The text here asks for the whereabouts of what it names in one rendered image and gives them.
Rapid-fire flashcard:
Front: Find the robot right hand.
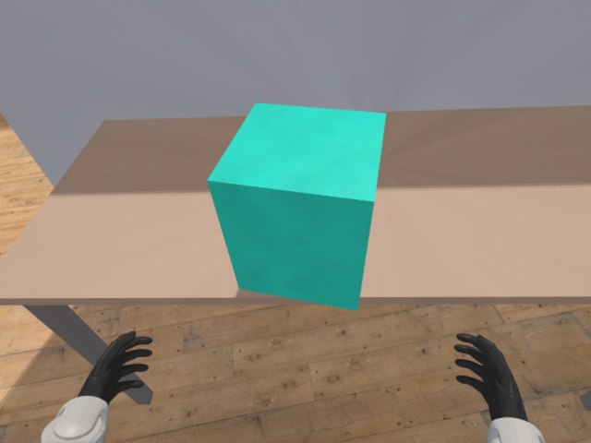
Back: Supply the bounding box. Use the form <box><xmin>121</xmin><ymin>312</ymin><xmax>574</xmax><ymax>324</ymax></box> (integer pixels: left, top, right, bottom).
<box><xmin>453</xmin><ymin>334</ymin><xmax>528</xmax><ymax>422</ymax></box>

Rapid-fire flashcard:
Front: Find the robot left forearm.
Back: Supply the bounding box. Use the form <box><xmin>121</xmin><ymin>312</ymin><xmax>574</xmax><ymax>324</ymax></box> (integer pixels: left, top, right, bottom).
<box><xmin>41</xmin><ymin>396</ymin><xmax>109</xmax><ymax>443</ymax></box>

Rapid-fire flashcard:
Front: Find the table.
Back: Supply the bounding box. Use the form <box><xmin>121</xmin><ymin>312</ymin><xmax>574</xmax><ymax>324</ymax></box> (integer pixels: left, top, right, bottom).
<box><xmin>0</xmin><ymin>105</ymin><xmax>591</xmax><ymax>411</ymax></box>

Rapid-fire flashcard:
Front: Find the carton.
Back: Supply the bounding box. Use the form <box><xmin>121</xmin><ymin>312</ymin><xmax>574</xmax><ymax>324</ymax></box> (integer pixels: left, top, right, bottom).
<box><xmin>207</xmin><ymin>103</ymin><xmax>386</xmax><ymax>311</ymax></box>

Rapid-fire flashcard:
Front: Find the robot right forearm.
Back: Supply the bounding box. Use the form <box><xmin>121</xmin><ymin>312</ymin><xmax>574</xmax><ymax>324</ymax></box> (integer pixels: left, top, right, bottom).
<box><xmin>488</xmin><ymin>417</ymin><xmax>545</xmax><ymax>443</ymax></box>

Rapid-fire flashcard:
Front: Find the robot left hand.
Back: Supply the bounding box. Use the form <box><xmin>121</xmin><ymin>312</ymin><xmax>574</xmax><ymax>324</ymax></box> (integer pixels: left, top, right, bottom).
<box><xmin>78</xmin><ymin>330</ymin><xmax>152</xmax><ymax>406</ymax></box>

